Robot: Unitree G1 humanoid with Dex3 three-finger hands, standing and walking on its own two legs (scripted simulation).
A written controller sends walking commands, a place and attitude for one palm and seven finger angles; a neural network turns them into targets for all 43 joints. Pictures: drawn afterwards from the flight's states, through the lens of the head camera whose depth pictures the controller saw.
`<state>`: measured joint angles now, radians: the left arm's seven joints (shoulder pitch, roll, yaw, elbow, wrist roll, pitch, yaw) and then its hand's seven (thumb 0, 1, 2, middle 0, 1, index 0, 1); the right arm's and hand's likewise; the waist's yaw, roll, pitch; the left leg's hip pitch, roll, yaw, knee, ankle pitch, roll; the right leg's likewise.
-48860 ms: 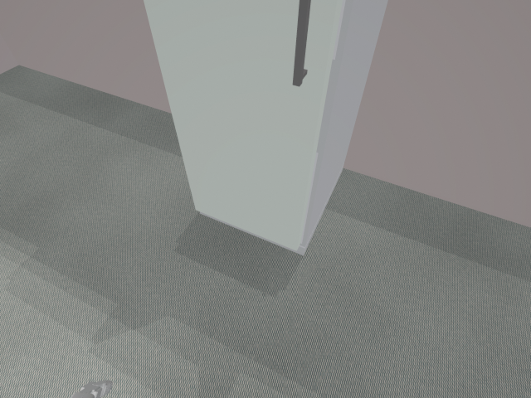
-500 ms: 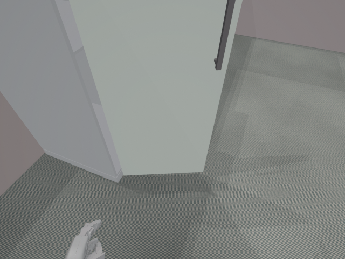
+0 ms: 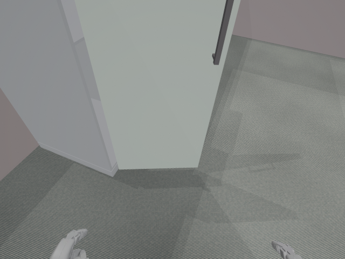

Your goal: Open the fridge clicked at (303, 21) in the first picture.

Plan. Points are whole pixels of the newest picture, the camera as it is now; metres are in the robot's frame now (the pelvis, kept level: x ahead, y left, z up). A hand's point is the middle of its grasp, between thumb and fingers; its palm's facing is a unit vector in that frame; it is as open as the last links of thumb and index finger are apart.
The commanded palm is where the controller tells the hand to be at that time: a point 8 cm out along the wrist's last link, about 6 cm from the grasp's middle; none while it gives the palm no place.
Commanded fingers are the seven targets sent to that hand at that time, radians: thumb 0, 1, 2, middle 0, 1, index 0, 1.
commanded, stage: let the arm hang, fingers relaxed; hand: right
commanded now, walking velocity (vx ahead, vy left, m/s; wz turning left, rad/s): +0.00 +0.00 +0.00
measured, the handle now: (227, 3) +0.75 -0.09 +0.28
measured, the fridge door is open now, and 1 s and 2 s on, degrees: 65 65 65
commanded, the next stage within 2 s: look to check the result in 0.88 s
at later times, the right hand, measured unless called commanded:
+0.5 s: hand out of the picture -0.01 -0.20 -0.16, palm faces +0.00 +0.97 -0.25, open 7.4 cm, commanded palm none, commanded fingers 0.00 -0.90 -0.90 0.20 0.30 0.20 0.30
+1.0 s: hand out of the picture +0.06 -0.18 -0.16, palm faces -0.02 +0.98 -0.21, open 7.4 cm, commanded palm none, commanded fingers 0.00 -0.90 -0.90 0.20 0.30 0.20 0.30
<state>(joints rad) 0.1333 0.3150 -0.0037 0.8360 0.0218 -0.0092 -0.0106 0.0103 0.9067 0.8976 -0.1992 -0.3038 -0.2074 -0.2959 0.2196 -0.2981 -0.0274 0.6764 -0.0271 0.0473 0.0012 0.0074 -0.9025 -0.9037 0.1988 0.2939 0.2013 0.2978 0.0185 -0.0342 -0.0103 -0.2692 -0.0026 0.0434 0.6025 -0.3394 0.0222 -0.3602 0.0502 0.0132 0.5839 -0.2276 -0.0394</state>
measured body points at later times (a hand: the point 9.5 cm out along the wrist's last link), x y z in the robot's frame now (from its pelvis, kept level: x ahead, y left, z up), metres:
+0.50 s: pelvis +0.00 +0.00 +0.01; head +0.02 +0.00 +0.46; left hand -0.01 +0.23 -0.15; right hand -0.01 -0.25 -0.14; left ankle -0.01 +0.11 -0.73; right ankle +0.05 -0.09 -0.73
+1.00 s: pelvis +0.01 +0.00 +0.02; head +0.03 +0.00 +0.47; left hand +0.04 +0.25 -0.14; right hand +0.06 -0.24 -0.14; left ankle -0.01 +0.11 -0.73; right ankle +0.05 -0.09 -0.73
